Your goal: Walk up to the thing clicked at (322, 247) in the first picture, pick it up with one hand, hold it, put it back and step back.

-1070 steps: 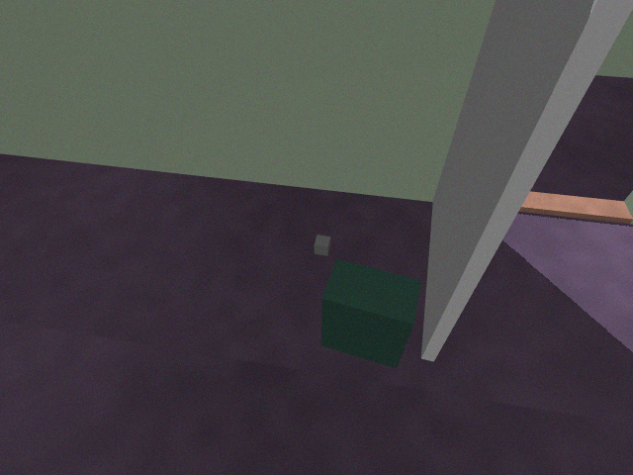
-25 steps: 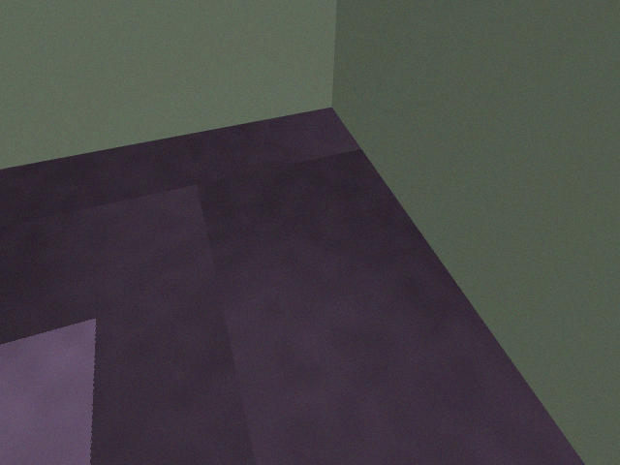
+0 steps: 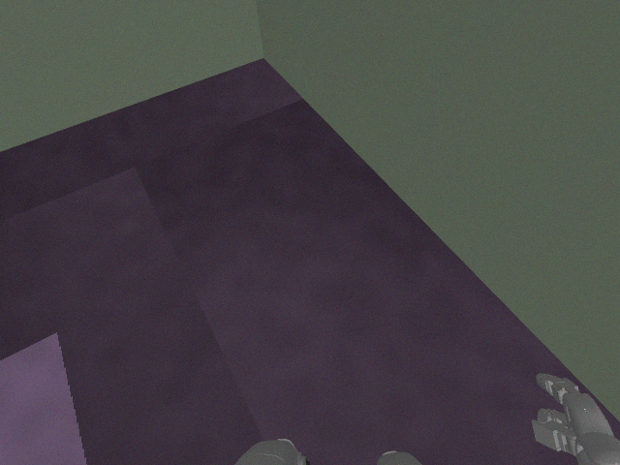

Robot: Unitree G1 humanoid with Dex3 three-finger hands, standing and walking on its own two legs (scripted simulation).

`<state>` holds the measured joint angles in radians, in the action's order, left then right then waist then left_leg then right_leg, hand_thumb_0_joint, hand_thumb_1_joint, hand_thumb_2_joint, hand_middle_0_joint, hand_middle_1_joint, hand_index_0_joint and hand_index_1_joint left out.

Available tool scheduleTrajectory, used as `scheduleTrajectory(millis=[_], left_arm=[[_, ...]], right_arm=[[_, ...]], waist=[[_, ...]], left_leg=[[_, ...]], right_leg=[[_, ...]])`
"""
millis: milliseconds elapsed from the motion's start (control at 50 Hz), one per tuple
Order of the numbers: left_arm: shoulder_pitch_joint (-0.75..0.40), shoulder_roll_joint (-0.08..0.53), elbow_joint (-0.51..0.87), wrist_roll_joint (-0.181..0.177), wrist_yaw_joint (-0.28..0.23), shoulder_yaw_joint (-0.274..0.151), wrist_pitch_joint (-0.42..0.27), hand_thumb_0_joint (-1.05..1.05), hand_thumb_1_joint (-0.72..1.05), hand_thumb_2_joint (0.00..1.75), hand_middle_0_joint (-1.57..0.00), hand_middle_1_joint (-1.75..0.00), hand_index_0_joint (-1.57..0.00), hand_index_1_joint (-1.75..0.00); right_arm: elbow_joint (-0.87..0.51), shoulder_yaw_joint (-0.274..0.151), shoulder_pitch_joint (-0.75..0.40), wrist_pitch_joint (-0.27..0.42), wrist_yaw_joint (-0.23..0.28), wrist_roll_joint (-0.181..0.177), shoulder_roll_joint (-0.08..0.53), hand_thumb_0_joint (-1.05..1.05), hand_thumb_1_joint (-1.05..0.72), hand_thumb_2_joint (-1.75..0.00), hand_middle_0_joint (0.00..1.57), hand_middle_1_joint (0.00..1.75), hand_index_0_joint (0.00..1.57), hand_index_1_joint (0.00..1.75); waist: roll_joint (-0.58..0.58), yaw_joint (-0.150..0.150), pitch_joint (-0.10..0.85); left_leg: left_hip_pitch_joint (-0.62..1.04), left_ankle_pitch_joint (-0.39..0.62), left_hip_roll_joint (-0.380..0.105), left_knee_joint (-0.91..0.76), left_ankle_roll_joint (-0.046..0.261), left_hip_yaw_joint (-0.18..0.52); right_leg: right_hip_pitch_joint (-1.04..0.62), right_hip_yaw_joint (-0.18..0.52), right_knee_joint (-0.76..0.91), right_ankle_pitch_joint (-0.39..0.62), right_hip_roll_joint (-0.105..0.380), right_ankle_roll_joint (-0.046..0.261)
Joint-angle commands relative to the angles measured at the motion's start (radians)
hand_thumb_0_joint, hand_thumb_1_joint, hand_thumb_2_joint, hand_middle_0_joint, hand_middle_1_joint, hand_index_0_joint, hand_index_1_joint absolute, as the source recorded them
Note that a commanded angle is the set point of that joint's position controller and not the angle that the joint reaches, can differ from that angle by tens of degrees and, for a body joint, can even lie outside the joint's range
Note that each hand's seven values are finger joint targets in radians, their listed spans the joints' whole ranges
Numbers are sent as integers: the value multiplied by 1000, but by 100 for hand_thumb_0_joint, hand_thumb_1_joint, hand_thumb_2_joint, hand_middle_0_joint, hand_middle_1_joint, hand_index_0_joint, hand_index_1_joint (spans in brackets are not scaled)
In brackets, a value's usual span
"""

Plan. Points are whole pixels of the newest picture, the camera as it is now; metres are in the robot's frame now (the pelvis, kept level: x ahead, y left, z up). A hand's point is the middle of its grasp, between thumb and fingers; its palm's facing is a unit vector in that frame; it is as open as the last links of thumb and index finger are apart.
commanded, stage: walk up
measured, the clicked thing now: out of the picture -0.79 -1.14 -0.73
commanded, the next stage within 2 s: none
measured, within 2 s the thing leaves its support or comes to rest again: neither
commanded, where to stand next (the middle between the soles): +0.05 -0.04 m, yaw -62 degrees
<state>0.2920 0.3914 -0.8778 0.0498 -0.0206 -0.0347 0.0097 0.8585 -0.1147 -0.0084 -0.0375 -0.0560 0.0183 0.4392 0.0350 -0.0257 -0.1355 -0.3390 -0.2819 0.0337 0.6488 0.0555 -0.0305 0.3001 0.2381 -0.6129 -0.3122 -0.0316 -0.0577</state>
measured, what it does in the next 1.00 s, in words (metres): steps on the spot, turning right: right foot, then left foot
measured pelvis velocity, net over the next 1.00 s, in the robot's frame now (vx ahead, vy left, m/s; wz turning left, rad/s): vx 0.02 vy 0.04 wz -0.76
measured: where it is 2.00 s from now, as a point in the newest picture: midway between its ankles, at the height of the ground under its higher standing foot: outside the picture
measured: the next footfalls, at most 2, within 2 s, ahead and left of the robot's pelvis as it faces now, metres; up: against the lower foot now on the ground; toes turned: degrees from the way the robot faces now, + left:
right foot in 0.46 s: -0.01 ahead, -0.11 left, +0.00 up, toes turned -27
left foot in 0.78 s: +0.15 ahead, +0.10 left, +0.00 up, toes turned -35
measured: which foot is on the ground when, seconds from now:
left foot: down 0.00-0.50, up 0.52-0.76, down 0.78-1.00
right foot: down 0.00-0.00, up 0.02-0.44, down 0.46-0.80, up 0.82-1.00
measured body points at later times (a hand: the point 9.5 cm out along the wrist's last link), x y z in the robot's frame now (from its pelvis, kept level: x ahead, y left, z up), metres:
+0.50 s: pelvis +0.00 +0.02 -0.01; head +0.03 -0.02 +0.44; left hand +0.23 +0.27 -0.09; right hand -0.08 -0.31 -0.12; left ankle +0.02 +0.08 -0.72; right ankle -0.04 -0.09 -0.72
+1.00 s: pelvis +0.02 +0.04 +0.00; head +0.08 +0.04 +0.45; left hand +0.32 +0.20 -0.12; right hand -0.15 -0.25 -0.07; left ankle +0.12 +0.12 -0.72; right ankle -0.08 -0.07 -0.65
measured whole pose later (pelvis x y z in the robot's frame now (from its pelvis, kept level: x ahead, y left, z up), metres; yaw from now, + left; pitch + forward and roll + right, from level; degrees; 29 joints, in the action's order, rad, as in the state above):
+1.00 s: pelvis +0.02 +0.04 +0.00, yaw -43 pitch -2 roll -1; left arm 0.24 0.46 -0.73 0.02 0.05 -0.08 0.07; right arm 0.77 -0.06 0.30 0.05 0.02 0.02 0.39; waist -0.07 0.02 -0.11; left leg -0.29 -0.32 -0.10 0.64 -0.01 -0.11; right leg 0.49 0.11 -1.11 -0.40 -0.05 0.01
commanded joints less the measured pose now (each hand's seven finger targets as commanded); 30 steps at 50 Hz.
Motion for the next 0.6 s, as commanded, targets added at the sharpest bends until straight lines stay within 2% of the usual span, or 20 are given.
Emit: scheduleTrajectory(millis=[0,20,60,80,120,180,240,280,320,340,380,420,440,460,480,500,520,540,560,580], left_arm=[[-19,191,164,-6,-45,-62,-26,0,90,90,-20,-30,-20,-30],[37,195,160,-8,-40,-58,-16,0,90,90,-20,-30,-20,-30],[25,213,150,-11,-19,-64,0,0,90,90,-20,-30,-20,-30],[45,211,141,-16,-3,-68,6,0,90,90,-20,-30,-20,-30],[103,200,137,-24,20,-68,12,0,90,90,-20,-30,-20,-30],[78,193,173,-21,41,-68,16,0,90,90,-20,-30,-20,-30],[25,206,205,-20,47,-72,18,0,90,90,-20,-30,-20,-30],[0,219,211,-19,51,-78,21,0,90,90,-20,-30,-20,-30],[15,217,211,-21,52,-79,22,0,90,90,-20,-30,-20,-30],[27,209,205,-23,53,-80,18,0,90,90,-20,-30,-20,-30],[33,215,207,-20,49,-86,9,0,90,90,-20,-30,-20,-30],[112,218,197,-19,42,-90,-3,0,90,90,-20,-30,-20,-30],[170,241,186,-14,35,-103,-11,0,90,90,-20,-30,-20,-30],[195,300,191,-12,23,-117,-22,0,90,90,-20,-30,-20,-30],[142,347,225,-11,14,-119,-29,0,90,90,-20,-30,-20,-30],[78,355,247,-18,11,-120,-27,0,90,90,-20,-30,-20,-30],[40,325,251,-29,9,-114,-20,0,90,90,-20,-30,-20,-30],[-2,287,244,-35,1,-104,-20,0,90,90,-20,-30,-20,-30],[-35,268,255,-35,-8,-93,-25,0,90,90,-20,-30,-20,-30],[-40,265,253,-35,-9,-94,-25,0,90,90,-20,-30,-20,-30]], right_arm=[[-131,-67,102,9,19,7,223,0,-90,-90,20,30,20,30],[-150,-71,86,7,20,5,223,0,-90,-90,20,30,20,30],[-166,-64,57,8,20,8,179,0,-90,-90,20,30,20,30],[-176,-59,34,14,24,8,159,0,-90,-90,20,30,20,30],[-189,-52,52,22,26,1,151,0,-90,-90,20,30,20,30],[-209,-54,105,30,22,-3,164,0,-90,-90,20,30,20,30],[-225,-61,148,37,23,-1,185,0,-90,-90,20,30,20,30],[-231,-64,170,40,26,1,187,0,-90,-90,20,30,20,30],[-241,-70,171,41,28,1,199,0,-90,-90,20,30,20,30],[-249,-64,189,43,26,-15,186,0,-90,-90,20,30,20,30],[-254,-63,191,43,24,-19,186,0,-90,-90,20,30,20,30],[-264,-59,167,41,24,-22,190,0,-90,-90,20,30,20,30],[-266,-52,168,41,23,-27,169,0,-90,-90,20,30,20,30],[-273,-36,185,40,18,-31,122,0,-90,-90,20,30,20,30],[-301,-23,140,39,20,-33,98,0,-90,-90,20,30,20,30],[-292,-33,141,42,27,-22,148,0,-90,-90,20,30,20,30],[-279,-37,147,47,27,-23,164,0,-90,-90,20,30,20,30],[-233,-30,176,41,21,-31,158,0,-90,-90,20,30,20,30],[-208,-27,209,37,20,-39,146,0,-90,-90,20,30,20,30],[-189,-22,249,31,24,-40,141,0,-90,-90,20,30,20,30]], waist=[[100,110,290],[91,82,235],[70,60,97],[83,42,81],[111,35,91],[120,60,106],[91,74,90],[55,79,67],[65,74,81],[41,69,116],[30,55,146],[33,0,183],[-31,-38,216],[-257,-64,207],[-323,-60,144],[-263,-33,137],[-196,-15,116],[-157,13,131],[-160,34,148],[-181,43,165]], left_leg=[[432,445,-467,-250,132,351],[343,360,-483,-294,138,345],[211,203,-387,-374,44,244],[200,180,-331,-369,22,170],[227,178,-274,-338,-8,52],[296,177,-304,-334,31,6],[259,149,-373,-343,41,1],[211,140,-388,-355,9,-20],[195,129,-414,-335,14,-31],[180,149,-431,-293,23,-29],[150,196,-428,-219,24,-64],[87,268,-385,-53,-6,-121],[-8,266,-317,116,-42,-161],[-186,22,-182,362,-78,-200],[-357,-392,-29,473,-140,-83],[-263,-446,-100,504,-127,71],[-226,-425,-104,488,-117,80],[-243,-344,-109,446,-93,58],[-274,-265,-106,425,-91,34],[-232,-196,-91,408,-93,7]], right_leg=[[296,-161,-345,-283,23,51],[275,-175,-401,-280,37,54],[257,-177,-416,-189,67,70],[248,-190,-424,-116,69,70],[236,-225,-391,-33,78,69],[227,-262,-281,-7,96,45],[184,-274,-203,-13,115,46],[157,-288,-174,-10,111,54],[117,-300,-153,-36,108,60],[93,-285,-142,-31,112,73],[14,-284,-84,-76,99,96],[-111,-273,29,-66,80,132],[-245,-193,110,-62,71,172],[-339,91,234,71,220,248],[-275,419,248,202,366,400],[-124,454,242,234,419,441],[-69,362,257,210,372,405],[-136,209,226,213,300,340],[-206,124,182,282,232,296],[-180,76,180,288,189,264]])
